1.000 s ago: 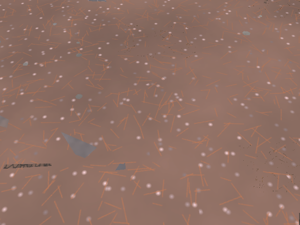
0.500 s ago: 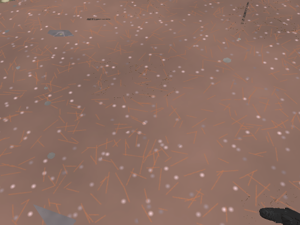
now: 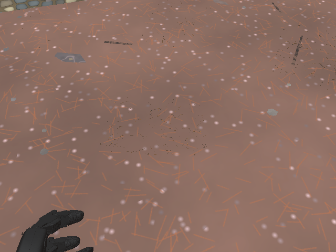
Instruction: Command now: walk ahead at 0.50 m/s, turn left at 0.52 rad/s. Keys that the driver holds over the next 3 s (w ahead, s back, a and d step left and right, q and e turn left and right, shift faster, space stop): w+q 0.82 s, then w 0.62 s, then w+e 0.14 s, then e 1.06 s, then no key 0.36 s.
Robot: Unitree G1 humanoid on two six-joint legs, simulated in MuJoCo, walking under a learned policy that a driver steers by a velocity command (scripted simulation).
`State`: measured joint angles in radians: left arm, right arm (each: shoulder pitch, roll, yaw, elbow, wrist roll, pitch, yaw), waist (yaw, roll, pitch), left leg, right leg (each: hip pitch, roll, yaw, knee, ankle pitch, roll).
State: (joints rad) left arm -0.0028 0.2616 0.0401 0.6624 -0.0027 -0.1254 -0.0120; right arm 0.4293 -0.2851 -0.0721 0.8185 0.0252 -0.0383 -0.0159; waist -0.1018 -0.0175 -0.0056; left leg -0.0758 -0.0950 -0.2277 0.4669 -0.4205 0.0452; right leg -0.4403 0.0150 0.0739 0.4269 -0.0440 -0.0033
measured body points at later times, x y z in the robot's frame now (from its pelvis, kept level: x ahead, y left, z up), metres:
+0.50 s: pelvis +0.25 +0.04 -0.01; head +0.29 +0.06 +0.44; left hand +0.17 +0.34 -0.13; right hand +0.55 -0.10 -0.08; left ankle +0.35 +0.18 -0.73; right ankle +0.12 -0.13 -0.73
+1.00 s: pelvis +0.53 +0.14 -0.01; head +0.55 +0.15 +0.44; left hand +0.59 +0.47 -0.07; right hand +0.72 -0.09 -0.12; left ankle +0.35 +0.18 -0.73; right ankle +0.69 +0.10 -0.73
